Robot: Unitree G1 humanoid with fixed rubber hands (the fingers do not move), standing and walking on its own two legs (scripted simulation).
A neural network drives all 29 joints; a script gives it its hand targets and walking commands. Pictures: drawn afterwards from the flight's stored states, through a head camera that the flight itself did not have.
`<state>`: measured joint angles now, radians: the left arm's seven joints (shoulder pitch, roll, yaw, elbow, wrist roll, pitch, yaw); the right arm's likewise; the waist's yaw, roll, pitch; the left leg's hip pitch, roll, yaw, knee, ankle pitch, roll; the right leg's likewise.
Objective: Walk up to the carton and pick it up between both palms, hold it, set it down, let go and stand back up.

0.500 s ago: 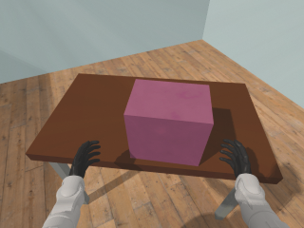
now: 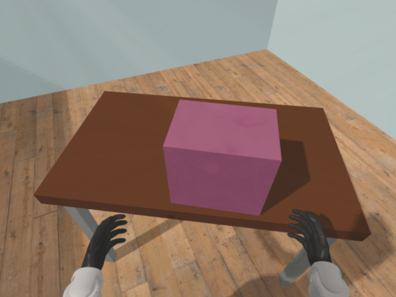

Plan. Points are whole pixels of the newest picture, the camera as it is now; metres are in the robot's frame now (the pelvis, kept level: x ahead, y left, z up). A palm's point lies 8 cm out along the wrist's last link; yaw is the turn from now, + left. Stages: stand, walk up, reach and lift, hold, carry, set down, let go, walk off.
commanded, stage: set down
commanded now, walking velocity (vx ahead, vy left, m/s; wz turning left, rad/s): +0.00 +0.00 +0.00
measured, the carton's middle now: (220, 158) +0.48 -0.07 -0.01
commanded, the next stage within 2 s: let go in 1.00 s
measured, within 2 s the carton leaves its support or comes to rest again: neither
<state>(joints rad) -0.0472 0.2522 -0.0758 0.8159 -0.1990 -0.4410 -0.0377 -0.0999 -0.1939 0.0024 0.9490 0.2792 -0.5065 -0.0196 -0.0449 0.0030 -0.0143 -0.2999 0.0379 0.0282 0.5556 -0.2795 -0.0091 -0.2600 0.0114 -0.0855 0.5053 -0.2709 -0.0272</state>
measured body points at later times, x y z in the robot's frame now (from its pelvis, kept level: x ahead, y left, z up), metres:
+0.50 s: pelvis +0.02 -0.01 +0.01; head +0.00 +0.00 +0.46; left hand +0.22 +0.22 -0.05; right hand +0.21 -0.23 -0.05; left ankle +0.01 +0.12 -0.73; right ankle +0.00 -0.10 -0.73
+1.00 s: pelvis +0.02 +0.00 +0.01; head +0.01 +0.01 +0.46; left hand +0.19 +0.23 -0.08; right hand +0.17 -0.23 -0.08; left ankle +0.01 +0.12 -0.73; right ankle +0.00 -0.10 -0.73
